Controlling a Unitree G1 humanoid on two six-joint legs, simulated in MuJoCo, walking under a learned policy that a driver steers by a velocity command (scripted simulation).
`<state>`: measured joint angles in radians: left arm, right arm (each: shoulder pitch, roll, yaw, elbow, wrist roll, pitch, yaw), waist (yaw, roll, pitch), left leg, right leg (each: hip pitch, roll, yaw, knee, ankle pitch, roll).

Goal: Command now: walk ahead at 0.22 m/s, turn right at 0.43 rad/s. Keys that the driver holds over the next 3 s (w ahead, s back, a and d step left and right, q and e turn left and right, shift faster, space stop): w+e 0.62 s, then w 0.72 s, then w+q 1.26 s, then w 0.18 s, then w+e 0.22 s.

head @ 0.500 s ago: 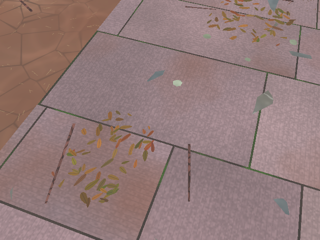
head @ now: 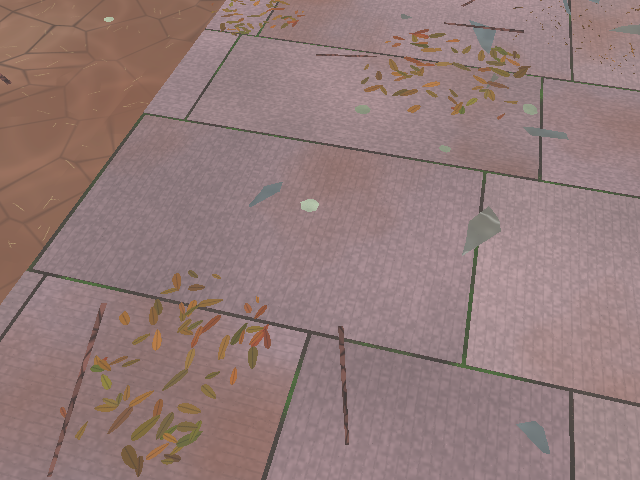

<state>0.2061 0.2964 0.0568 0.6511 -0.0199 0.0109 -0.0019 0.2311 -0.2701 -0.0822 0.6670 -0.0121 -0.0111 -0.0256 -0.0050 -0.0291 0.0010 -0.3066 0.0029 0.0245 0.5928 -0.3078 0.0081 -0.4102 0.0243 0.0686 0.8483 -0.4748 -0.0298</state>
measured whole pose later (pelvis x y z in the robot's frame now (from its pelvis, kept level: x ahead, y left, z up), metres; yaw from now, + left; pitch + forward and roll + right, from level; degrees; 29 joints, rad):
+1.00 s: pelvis +0.44 -0.17 +0.02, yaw -27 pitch +2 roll +2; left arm 0.17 0.29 0.04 0.64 0.00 -0.06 0.00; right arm 0.35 -0.27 -0.06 0.85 0.01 -0.09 0.02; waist -0.07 -0.05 0.02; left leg -0.12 -0.07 0.02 0.27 -0.19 0.04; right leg -0.66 -0.10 0.05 0.89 -0.19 0.00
